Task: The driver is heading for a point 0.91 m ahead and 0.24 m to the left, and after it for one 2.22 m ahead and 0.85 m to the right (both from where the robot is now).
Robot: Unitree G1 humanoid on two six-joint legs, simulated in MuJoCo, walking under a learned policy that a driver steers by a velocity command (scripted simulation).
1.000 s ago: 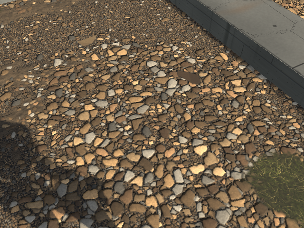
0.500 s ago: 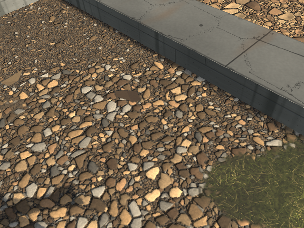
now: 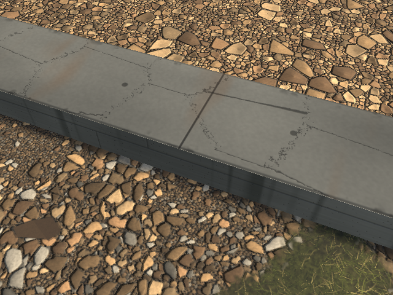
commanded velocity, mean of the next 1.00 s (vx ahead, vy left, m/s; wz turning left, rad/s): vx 0.82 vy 0.00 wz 0.59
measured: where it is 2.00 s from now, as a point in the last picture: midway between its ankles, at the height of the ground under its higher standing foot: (100, 119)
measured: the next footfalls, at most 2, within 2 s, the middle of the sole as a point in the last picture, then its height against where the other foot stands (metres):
right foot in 0.22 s outside the picture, level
left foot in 0.66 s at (151, 224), level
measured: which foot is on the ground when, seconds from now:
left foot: down 0.00-0.20, up 0.22-0.64, down 0.66-1.00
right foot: up 0.00-0.20, down 0.22-0.66, up 0.68-1.00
